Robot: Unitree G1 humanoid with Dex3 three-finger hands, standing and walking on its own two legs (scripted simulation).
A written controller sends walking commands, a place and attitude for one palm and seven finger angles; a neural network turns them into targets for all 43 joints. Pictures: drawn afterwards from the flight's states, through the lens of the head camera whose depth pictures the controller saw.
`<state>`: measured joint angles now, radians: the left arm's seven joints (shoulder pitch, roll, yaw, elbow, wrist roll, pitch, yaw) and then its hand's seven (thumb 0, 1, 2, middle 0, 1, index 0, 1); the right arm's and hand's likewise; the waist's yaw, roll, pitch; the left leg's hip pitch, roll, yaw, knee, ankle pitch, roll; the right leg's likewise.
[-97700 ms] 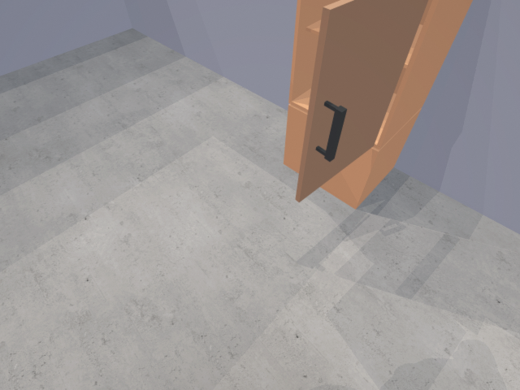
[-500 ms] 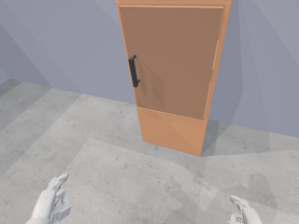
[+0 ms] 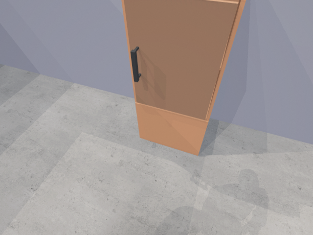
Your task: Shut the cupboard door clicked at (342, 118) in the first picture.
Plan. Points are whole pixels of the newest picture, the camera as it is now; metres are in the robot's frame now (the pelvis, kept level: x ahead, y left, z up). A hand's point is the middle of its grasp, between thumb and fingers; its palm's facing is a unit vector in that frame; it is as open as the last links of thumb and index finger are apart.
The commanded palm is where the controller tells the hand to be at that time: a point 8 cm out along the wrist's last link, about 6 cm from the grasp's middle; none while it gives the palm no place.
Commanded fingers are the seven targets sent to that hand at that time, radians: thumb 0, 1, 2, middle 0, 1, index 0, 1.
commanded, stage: let the arm hang, fingers relaxed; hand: left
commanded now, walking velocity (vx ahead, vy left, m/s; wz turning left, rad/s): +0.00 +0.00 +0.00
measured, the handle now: (136, 64) +0.85 +0.15 -0.05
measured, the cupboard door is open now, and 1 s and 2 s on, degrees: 0 0 0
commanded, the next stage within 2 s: look to check the result in 0.44 s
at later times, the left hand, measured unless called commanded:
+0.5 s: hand out of the picture -0.03 +0.14 -0.18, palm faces +0.02 -0.99 -0.14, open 7.4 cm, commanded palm none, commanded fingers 0.00 0.90 0.90 -0.20 -0.30 -0.20 -0.30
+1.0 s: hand out of the picture -0.04 +0.13 -0.17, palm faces +0.04 -0.99 -0.16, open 7.4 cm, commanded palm none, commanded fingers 0.00 0.90 0.90 -0.20 -0.30 -0.20 -0.30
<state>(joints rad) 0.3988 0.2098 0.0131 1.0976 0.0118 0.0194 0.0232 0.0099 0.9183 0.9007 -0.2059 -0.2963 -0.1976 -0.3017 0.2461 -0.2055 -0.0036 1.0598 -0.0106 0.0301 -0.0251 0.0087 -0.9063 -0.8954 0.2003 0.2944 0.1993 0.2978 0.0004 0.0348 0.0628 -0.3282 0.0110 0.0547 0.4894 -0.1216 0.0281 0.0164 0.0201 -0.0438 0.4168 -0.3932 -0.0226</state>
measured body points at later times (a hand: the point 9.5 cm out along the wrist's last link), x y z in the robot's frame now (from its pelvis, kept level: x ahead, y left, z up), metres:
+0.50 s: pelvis +0.00 -0.01 +0.00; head +0.01 -0.01 +0.45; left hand -0.03 +0.19 -0.16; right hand -0.02 -0.23 -0.16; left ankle +0.09 +0.10 -0.73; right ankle -0.10 -0.10 -0.73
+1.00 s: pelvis +0.02 -0.02 +0.00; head +0.03 -0.02 +0.45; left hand -0.04 +0.18 -0.16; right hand +0.01 -0.24 -0.16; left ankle +0.09 +0.10 -0.73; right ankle -0.10 -0.10 -0.73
